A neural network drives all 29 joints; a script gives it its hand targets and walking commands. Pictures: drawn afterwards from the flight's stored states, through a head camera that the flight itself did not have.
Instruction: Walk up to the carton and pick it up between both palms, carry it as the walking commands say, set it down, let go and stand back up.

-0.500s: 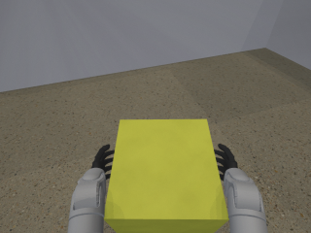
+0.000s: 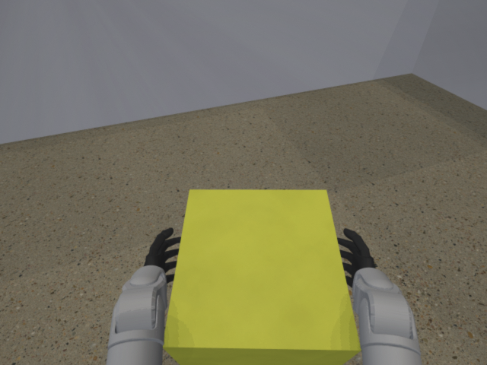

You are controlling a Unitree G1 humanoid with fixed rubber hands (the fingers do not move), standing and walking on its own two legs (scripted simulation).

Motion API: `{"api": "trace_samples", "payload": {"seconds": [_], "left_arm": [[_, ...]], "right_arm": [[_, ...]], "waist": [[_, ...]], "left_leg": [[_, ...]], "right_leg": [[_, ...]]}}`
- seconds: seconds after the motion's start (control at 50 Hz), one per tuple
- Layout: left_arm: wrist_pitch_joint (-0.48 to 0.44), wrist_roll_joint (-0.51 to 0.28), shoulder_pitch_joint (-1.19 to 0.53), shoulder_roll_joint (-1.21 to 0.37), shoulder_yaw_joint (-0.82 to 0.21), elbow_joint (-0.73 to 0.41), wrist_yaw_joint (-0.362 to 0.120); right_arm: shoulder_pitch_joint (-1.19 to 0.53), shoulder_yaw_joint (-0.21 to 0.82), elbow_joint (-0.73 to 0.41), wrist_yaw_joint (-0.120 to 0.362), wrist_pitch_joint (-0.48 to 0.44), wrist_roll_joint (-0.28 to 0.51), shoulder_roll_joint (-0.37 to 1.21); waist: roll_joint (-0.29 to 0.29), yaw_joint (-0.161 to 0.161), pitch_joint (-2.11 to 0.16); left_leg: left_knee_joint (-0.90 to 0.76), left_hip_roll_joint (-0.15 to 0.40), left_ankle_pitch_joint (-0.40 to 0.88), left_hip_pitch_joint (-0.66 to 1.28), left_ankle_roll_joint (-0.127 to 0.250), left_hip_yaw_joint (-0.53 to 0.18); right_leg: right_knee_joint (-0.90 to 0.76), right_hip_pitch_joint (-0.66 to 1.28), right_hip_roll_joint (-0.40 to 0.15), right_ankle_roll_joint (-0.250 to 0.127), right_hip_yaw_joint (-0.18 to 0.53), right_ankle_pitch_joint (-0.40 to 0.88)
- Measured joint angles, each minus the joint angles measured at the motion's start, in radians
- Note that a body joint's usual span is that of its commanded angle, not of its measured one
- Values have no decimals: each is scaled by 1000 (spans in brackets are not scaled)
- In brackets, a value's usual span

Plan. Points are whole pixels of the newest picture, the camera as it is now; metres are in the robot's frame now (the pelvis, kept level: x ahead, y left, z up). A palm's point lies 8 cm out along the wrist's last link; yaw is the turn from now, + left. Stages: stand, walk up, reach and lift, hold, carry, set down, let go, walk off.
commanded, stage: hold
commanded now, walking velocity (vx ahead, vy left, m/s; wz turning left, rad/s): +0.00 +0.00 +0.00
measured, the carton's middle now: (257, 286) +0.29 +0.00 -0.03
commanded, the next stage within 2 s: carry in 0.44 s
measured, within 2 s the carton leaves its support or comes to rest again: neither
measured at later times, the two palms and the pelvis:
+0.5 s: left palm (156, 271) +0.27 +0.17 +0.04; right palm (362, 273) +0.28 -0.17 +0.05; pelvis -0.01 +0.00 -0.01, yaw +1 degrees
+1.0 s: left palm (118, 358) +0.14 +0.18 +0.05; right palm (375, 349) +0.16 -0.15 +0.06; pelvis -0.10 +0.00 -0.03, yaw +3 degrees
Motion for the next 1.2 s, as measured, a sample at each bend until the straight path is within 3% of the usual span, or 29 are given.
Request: {"api": "trace_samples", "payload": {"seconds": [0.42,0.5,0.66,0.82,0.9,0.94,1.0,1.04,1.08,1.14,1.2], "left_arm": [[-4,2,-14,0,8,13,0],[22,-12,-20,16,-6,-10,1],[153,-98,-41,44,-50,-189,45],[340,-150,39,30,-75,-422,84],[395,-138,65,5,-82,-481,90],[407,-133,71,6,-85,-497,91],[415,-137,88,18,-74,-507,87],[420,-143,90,28,-71,-498,82],[420,-150,88,30,-72,-491,81],[417,-157,83,32,-72,-493,82],[418,-162,74,35,-66,-499,81]], "right_arm": [[-13,-6,11,0,-4,-5,2],[-12,14,-9,-10,13,5,-5],[-25,43,-196,-49,143,90,-28],[43,68,-413,-83,330,156,-28],[79,61,-464,-84,373,176,-27],[84,61,-469,-83,376,180,-23],[76,75,-457,-88,384,175,-13],[80,78,-456,-95,392,167,-3],[85,76,-466,-98,399,163,0],[83,79,-479,-100,403,159,0],[74,83,-487,-99,406,153,0]], "waist": [[0,4,2],[-7,-5,-82],[-12,-7,-115],[-6,-10,-114],[-17,-25,-108],[-41,-27,-100],[-22,-16,-109],[-8,-5,-113],[5,4,-124],[21,10,-149],[34,7,-169]], "left_leg": [[9,2,2,-13,-4,-3],[115,-4,-36,-157,-8,-11],[282,-14,-78,-360,-10,-20],[349,-12,-58,-463,-13,-27],[415,8,-148,-486,5,28],[396,1,-103,-484,13,52],[362,26,5,-492,24,62],[316,42,23,-487,24,62],[253,53,70,-483,19,56],[175,70,141,-495,10,50],[126,80,198,-522,1,49]], "right_leg": [[12,-14,3,-4,-2,0],[120,-156,0,-5,-14,-43],[286,-355,-5,-8,-28,-88],[330,-445,-2,-12,-38,-58],[345,-463,-20,-8,-54,-41],[358,-473,-41,-2,-51,-35],[573,-547,-15,0,-48,-239],[781,-582,1,10,-55,-267],[853,-560,0,24,-76,-261],[699,-444,1,34,-102,-310],[401,-290,9,20,-121,-341]]}}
